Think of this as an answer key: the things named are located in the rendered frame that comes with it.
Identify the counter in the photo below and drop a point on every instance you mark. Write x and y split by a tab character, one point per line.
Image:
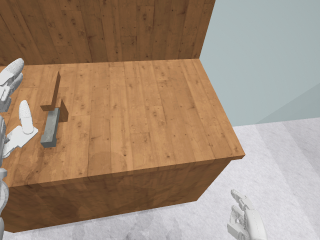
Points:
140	124

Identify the left robot hand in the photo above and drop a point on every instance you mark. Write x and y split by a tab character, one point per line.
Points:
10	79

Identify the tap lever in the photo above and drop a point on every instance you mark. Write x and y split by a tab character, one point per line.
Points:
48	139

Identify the right robot hand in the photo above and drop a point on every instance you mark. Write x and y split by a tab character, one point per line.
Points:
250	225

